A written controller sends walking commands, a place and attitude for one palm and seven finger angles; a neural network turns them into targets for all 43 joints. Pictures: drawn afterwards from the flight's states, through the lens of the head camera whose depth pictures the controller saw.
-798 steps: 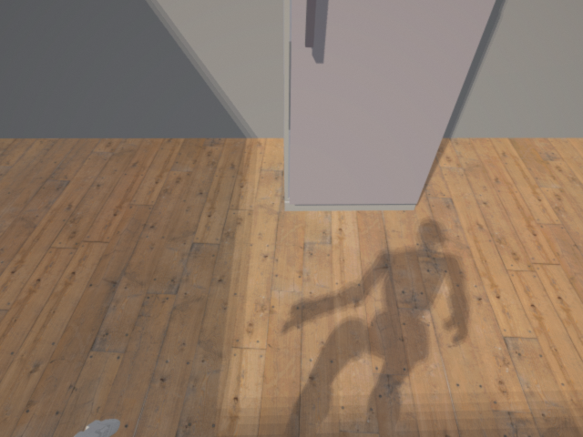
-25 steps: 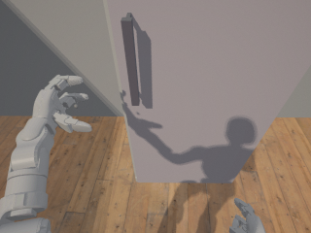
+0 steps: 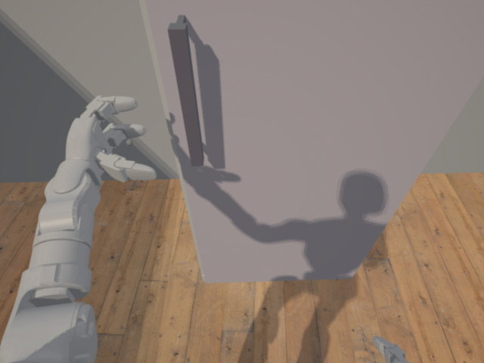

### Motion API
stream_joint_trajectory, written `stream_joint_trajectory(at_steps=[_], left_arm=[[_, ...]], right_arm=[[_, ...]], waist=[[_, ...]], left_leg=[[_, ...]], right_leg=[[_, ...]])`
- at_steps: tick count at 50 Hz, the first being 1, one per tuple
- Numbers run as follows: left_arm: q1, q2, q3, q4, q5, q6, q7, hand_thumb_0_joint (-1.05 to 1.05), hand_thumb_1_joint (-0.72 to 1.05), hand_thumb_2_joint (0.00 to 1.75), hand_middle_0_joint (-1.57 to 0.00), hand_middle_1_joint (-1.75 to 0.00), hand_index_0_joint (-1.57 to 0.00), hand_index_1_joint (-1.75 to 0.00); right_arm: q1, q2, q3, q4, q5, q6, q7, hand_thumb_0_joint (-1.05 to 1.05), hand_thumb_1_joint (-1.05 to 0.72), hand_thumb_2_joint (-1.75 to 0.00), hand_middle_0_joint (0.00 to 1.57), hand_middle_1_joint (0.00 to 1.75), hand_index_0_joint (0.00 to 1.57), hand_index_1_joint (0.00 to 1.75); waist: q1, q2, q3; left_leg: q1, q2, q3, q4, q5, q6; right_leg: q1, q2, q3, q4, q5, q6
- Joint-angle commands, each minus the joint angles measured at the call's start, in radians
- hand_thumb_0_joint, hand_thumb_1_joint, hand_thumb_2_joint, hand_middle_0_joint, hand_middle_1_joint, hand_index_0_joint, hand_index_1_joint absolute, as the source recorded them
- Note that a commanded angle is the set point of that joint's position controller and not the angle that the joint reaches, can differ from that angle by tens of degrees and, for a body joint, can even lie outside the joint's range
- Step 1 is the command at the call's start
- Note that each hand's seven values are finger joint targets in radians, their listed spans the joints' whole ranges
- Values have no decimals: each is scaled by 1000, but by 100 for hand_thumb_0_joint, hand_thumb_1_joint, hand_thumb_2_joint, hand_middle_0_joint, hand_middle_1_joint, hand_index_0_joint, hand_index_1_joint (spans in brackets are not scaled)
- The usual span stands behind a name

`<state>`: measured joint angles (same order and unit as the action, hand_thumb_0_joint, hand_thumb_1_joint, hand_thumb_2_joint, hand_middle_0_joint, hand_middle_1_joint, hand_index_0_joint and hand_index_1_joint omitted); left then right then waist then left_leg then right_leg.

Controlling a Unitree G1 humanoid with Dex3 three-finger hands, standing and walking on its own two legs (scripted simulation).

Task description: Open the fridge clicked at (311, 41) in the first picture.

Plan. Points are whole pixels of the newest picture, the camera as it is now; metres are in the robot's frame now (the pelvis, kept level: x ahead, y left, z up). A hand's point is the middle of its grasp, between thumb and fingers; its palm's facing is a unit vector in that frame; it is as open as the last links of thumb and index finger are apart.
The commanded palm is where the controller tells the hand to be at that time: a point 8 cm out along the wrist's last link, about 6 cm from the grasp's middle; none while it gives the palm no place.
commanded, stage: move the hooked fingers beside the handle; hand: left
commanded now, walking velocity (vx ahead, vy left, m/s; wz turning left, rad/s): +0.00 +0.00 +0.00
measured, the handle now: (190, 100) +0.51 +0.12 +0.19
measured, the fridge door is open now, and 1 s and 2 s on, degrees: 0 0 0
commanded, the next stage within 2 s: none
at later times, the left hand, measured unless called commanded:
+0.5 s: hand (156, 132) +0.45 +0.17 +0.16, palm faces +0.09 -1.00 +0.03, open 13.9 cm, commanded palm +0.41 +0.23 +0.16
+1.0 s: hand (149, 132) +0.44 +0.18 +0.17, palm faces +0.10 -0.99 +0.03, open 14.0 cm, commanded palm +0.41 +0.24 +0.16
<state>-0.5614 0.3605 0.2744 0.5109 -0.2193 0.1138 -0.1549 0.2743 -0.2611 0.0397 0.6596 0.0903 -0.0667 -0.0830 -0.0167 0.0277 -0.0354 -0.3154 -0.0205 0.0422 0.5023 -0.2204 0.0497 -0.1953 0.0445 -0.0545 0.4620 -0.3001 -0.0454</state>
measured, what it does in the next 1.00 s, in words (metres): stands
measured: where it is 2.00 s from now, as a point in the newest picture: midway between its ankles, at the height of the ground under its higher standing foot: outside the picture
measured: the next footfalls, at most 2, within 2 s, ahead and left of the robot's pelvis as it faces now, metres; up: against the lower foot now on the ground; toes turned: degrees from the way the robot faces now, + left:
none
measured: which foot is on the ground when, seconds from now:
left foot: down 0.00-1.00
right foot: down 0.00-1.00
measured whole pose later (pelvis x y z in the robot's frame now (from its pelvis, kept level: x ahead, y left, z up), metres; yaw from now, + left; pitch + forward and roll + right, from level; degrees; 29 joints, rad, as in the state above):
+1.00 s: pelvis -0.01 +0.00 +0.00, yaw +0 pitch +3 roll -1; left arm -0.77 0.34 0.27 0.81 -0.16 -0.02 -0.08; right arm 0.27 -0.25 0.04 0.66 0.07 -0.06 -0.06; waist -0.05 0.02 -0.04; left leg -0.39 -0.01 0.04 0.55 -0.22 0.05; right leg -0.27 0.05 -0.06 0.51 -0.30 -0.05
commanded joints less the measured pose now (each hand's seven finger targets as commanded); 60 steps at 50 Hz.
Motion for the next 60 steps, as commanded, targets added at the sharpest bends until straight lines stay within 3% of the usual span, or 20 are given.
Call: stream_joint_trajectory(at_steps=[1, 7, 9, 12, 15, 19, 22, 26, 27, 29, 33, 39, 42, 45, 46, 47, 48, 50, 52, 60], left_arm=[[-444, 232, 61, -96, -2, -34, 11, 0, -50, 30, -30, -120, -30, -120], [-579, 257, 67, -148, 11, -126, 38, 0, -50, 30, -30, -120, -30, -120], [-626, 232, 45, -128, 18, -154, 42, 0, -50, 30, -30, -120, -30, -120], [-663, 174, -7, -27, 26, -160, 46, 0, -50, 30, -30, -120, -30, -120], [-681, 165, -8, 65, 34, -141, 51, 0, -50, 30, -30, -120, -30, -120], [-609, 207, 50, 91, 39, -150, 66, 0, -50, 30, -30, -120, -30, -120], [-545, 298, 132, 62, 40, -189, 79, 0, -50, 30, -30, -120, -30, -120], [-567, 291, 121, -71, 57, -234, 81, 0, -50, 30, -30, -120, -30, -120], [-535, 330, 152, -91, 56, -240, 80, 0, -50, 30, -30, -120, -30, -120], [-546, 262, 86, -99, 50, -223, 54, 0, -50, 30, -30, -120, -30, -120], [-530, 190, 19, -26, 19, -153, 4, 0, -50, 30, -30, -120, -30, -120], [-680, 131, -41, -41, -1, -145, 18, 0, -50, 30, -30, -120, -30, -120], [-712, 192, 15, -26, 10, -186, 60, 0, -50, 30, -30, -120, -30, -120], [-711, 246, 64, 27, 37, -212, 88, 0, -50, 30, -30, -120, -30, -120], [-722, 227, 43, 48, 42, -215, 87, 0, -50, 30, -30, -120, -30, -120], [-681, 285, 91, 94, 51, -218, 92, 0, -50, 30, -30, -120, -30, -120], [-689, 247, 48, 120, 63, -214, 86, 0, -50, 30, -30, -120, -30, -120], [-692, 251, 46, 155, 75, -209, 80, 0, -50, 30, -30, -120, -30, -120], [-637, 255, 54, 205, 70, -206, 65, 0, -50, 30, -30, -120, -30, -120], [-691, 223, 41, 86, 19, -255, 16, 0, -50, 30, -30, -120, -30, -120]], right_arm=[[-39, -137, -46, -129, -5, -28, -11, 0, -90, -90, 20, 30, 20, 30], [-17, -133, -51, -126, -14, -24, -4, 0, -90, -90, 20, 30, 20, 30], [-11, -132, -51, -116, -14, -26, -4, 0, -90, -90, 20, 30, 20, 30], [16, -138, -56, -94, -16, -28, -2, 0, -90, -90, 20, 30, 20, 30], [33, -143, -59, -80, -16, -24, 3, 0, -90, -90, 20, 30, 20, 30], [46, -145, -63, -99, -24, -15, 14, 0, -90, -90, 20, 30, 20, 30], [49, -147, -61, -119, -29, -6, 16, 0, -90, -90, 20, 30, 20, 30], [33, -136, -65, -135, -26, -8, 19, 0, -90, -90, 20, 30, 20, 30], [32, -139, -69, -140, -27, -5, 16, 0, -90, -90, 20, 30, 20, 30], [18, -135, -65, -136, -17, -5, 13, 0, -90, -90, 20, 30, 20, 30], [15, -141, -67, -124, -5, -7, 1, 0, -90, -90, 20, 30, 20, 30], [9, -139, -61, -106, -6, -19, -2, 0, -90, -90, 20, 30, 20, 30], [27, -142, -61, -92, -17, -24, 0, 0, -90, -90, 20, 30, 20, 30], [19, -137, -54, -87, -21, -25, 5, 0, -90, -90, 20, 30, 20, 30], [17, -136, -51, -88, -22, -25, 7, 0, -90, -90, 20, 30, 20, 30], [33, -143, -54, -85, -24, -20, 8, 0, -90, -90, 20, 30, 20, 30], [20, -139, -46, -92, -22, -19, 9, 0, -90, -90, 20, 30, 20, 30], [31, -139, -48, -97, -22, -15, 11, 0, -90, -90, 20, 30, 20, 30], [45, -145, -53, -105, -20, -9, 10, 0, -90, -90, 20, 30, 20, 30], [52, -150, -66, -110, -16, -23, 9, 0, -90, -90, 20, 30, 20, 30]], waist=[[-4, -27, -243], [-15, 2, -317], [-27, 25, -321], [-49, -2, -285], [-47, 6, -284], [-10, -25, -338], [21, -84, -356], [16, -17, -377], [26, -16, -385], [0, 31, -337], [-29, 14, -242], [-56, 18, -257], [-48, -43, -302], [-30, -16, -326], [-37, -20, -306], [-21, -45, -311], [-30, -9, -278], [-27, 29, -277], [-25, -16, -279], [-36, -27, -327]], left_leg=[[218, 25, -66, -25, 225, 4], [256, 29, -67, 0, 276, 8], [272, 32, -74, 1, 271, 5], [269, 36, -83, 4, 237, 4], [257, 33, -87, 4, 224, 0], [226, 26, -74, 8, 261, 3], [168, 23, -56, 5, 274, 10], [219, 28, -41, 10, 321, 13], [217, 30, -40, 13, 336, 15], [235, 31, -36, 9, 316, 13], [225, 33, -45, 3, 228, 15], [250, 27, -79, 3, 162, 9], [243, 29, -88, 9, 164, 10], [226, 26, -82, 7, 163, 8], [209, 24, -77, 5, 147, 8], [181, 25, -79, 7, 142, 9], [171, 23, -71, 4, 140, 9], [170, 22, -71, 4, 138, 4], [160, 25, -69, 11, 152, 6], [218, 33, -76, 23, 191, 11]], right_leg=[[-71, -30, 47, -56, 327, 25], [-56, -26, 57, -41, 360, 23], [-81, -22, 55, -34, 342, 21], [-131, -19, 43, -40, 283, 21], [-153, -20, 41, -36, 275, 20], [-89, -21, 45, -19, 333, 20], [0, -24, 54, -8, 393, 24], [-4, -19, 66, 0, 443, 25], [18, -21, 66, 1, 452, 24], [-29, -18, 65, -10, 436, 25], [-105, -16, 55, -43, 343, 27], [-169, -17, 48, -52, 236, 23], [-145, -17, 48, -45, 224, 24], [-121, -20, 57, -32, 238, 25], [-124, -21, 57, -34, 231, 27], [-102, -23, 56, -31, 226, 25], [-115, -26, 60, -29, 239, 25], [-128, -26, 56, -28, 233, 22], [-115, -24, 50, -27, 247, 21], [-135, -11, 52, -19, 271, 23]])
